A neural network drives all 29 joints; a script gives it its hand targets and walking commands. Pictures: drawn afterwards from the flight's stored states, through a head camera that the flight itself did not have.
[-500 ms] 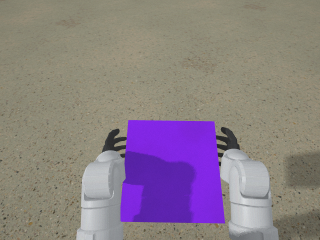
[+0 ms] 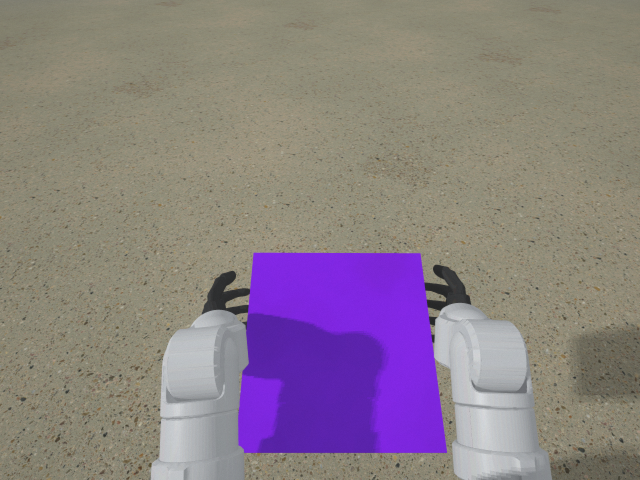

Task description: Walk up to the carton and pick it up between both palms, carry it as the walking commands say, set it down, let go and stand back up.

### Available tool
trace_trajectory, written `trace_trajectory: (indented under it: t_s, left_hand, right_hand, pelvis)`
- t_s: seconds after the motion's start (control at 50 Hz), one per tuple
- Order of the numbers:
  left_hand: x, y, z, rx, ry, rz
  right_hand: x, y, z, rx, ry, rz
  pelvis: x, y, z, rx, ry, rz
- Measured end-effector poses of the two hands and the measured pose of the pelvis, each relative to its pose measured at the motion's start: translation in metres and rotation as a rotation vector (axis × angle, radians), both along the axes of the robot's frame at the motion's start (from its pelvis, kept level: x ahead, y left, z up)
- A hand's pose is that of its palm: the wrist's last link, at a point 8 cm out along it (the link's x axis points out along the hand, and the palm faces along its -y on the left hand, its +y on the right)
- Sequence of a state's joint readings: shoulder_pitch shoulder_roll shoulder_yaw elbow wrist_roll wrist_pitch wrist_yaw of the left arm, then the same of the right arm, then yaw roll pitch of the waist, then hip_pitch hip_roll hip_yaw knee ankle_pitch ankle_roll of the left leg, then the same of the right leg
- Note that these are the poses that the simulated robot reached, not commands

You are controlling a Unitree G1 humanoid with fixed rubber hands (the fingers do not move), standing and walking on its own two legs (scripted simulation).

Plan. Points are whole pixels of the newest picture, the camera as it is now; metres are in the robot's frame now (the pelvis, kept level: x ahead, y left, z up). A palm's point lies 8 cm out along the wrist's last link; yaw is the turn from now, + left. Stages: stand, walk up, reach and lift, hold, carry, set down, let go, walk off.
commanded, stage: carry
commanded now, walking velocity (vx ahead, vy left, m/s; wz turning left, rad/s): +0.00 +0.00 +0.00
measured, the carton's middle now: (334, 363) +0.30 +0.00 +0.00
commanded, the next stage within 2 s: none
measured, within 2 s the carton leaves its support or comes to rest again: neither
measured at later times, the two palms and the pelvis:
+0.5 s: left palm (206, 348) +0.28 +0.15 +0.09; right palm (443, 338) +0.28 -0.13 +0.09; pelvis -0.01 +0.01 +0.00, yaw +1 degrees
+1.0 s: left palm (201, 376) +0.25 +0.15 +0.08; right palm (451, 362) +0.25 -0.13 +0.08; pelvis -0.04 +0.01 -0.01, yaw +1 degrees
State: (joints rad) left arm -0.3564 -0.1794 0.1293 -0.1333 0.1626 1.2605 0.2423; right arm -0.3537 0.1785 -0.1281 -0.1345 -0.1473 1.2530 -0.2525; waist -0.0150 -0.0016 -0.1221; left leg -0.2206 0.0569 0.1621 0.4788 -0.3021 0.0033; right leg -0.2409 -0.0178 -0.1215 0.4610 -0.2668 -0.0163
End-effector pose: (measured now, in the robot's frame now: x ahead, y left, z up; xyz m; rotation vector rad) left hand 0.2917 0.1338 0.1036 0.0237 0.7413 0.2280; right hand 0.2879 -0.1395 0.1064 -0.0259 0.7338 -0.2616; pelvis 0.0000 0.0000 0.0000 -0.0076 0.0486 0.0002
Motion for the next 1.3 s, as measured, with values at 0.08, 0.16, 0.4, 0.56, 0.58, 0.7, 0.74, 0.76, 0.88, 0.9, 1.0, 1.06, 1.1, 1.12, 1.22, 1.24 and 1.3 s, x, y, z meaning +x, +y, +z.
trace_trajectory:
  t_s: [0.08, 0.16, 0.4, 0.56, 0.58, 0.7, 0.74, 0.76, 0.88, 0.9, 1.0, 1.06, 1.1, 1.12, 1.22, 1.24, 1.3]
  left_hand:
    - [0.001, 0.003, -0.003, 0.003, 0.013, -0.005]
    - [0.0, 0.006, -0.007, 0.004, 0.025, -0.003]
    - [-0.009, 0.014, -0.015, 0.005, 0.031, 0.01]
    - [-0.016, 0.015, -0.016, 0.011, 0.016, -0.001]
    - [-0.017, 0.015, -0.016, 0.011, 0.015, -0.003]
    - [-0.024, 0.014, -0.018, 0.012, 0.011, -0.01]
    - [-0.026, 0.014, -0.019, 0.012, 0.01, -0.012]
    - [-0.027, 0.014, -0.02, 0.012, 0.01, -0.012]
    - [-0.035, 0.015, -0.022, 0.006, 0.007, -0.015]
    - [-0.036, 0.015, -0.022, 0.005, 0.006, -0.015]
    - [-0.043, 0.016, -0.024, -0.006, -0.002, -0.023]
    - [-0.047, 0.016, -0.025, -0.009, -0.005, -0.028]
    - [-0.05, 0.016, -0.026, -0.009, -0.005, -0.031]
    - [-0.051, 0.016, -0.027, -0.008, -0.005, -0.032]
    - [-0.055, 0.015, -0.03, -0.008, -0.007, -0.037]
    - [-0.056, 0.015, -0.03, -0.008, -0.008, -0.037]
    - [-0.058, 0.015, -0.031, -0.008, -0.011, -0.039]
  right_hand:
    - [0.0, 0.003, -0.003, 0.002, 0.013, -0.006]
    - [-0.001, 0.006, -0.007, 0.003, 0.025, -0.005]
    - [-0.005, 0.014, -0.015, 0.002, 0.032, 0.02]
    - [-0.012, 0.014, -0.017, -0.003, 0.017, 0.028]
    - [-0.014, 0.014, -0.017, -0.003, 0.016, 0.029]
    - [-0.02, 0.013, -0.019, -0.006, 0.011, 0.034]
    - [-0.023, 0.013, -0.02, -0.006, 0.01, 0.037]
    - [-0.024, 0.013, -0.02, -0.006, 0.009, 0.038]
    - [-0.03, 0.012, -0.022, 0.001, 0.004, 0.052]
    - [-0.031, 0.012, -0.022, 0.004, 0.002, 0.056]
    - [-0.037, 0.011, -0.023, 0.017, -0.008, 0.074]
    - [-0.04, 0.01, -0.024, 0.019, -0.011, 0.081]
    - [-0.042, 0.009, -0.025, 0.02, -0.011, 0.085]
    - [-0.043, 0.009, -0.026, 0.02, -0.011, 0.087]
    - [-0.047, 0.008, -0.029, 0.018, -0.015, 0.092]
    - [-0.048, 0.007, -0.029, 0.017, -0.016, 0.093]
    - [-0.05, 0.006, -0.03, 0.017, -0.02, 0.094]
  pelvis:
    - [0.002, 0.004, -0.001, -0.002, -0.005, 0.001]
    - [0.002, 0.006, -0.002, -0.002, -0.008, 0.003]
    - [-0.008, 0.01, -0.004, -0.003, -0.011, 0.008]
    - [-0.016, 0.011, -0.004, -0.002, -0.013, 0.01]
    - [-0.017, 0.011, -0.004, -0.002, -0.013, 0.01]
    - [-0.023, 0.011, -0.004, -0.001, -0.015, 0.011]
    - [-0.025, 0.01, -0.005, -0.001, -0.016, 0.012]
    - [-0.026, 0.01, -0.005, -0.001, -0.016, 0.012]
    - [-0.032, 0.009, -0.005, 0.0, -0.016, 0.013]
    - [-0.033, 0.009, -0.005, 0.0, -0.016, 0.013]
    - [-0.038, 0.008, -0.005, 0.001, -0.016, 0.014]
    - [-0.04, 0.007, -0.005, 0.002, -0.016, 0.014]
    - [-0.041, 0.006, -0.005, 0.002, -0.016, 0.015]
    - [-0.042, 0.006, -0.005, 0.002, -0.017, 0.015]
    - [-0.045, 0.005, -0.005, 0.003, -0.016, 0.015]
    - [-0.046, 0.005, -0.005, 0.003, -0.016, 0.015]
    - [-0.048, 0.004, -0.005, 0.003, -0.015, 0.016]
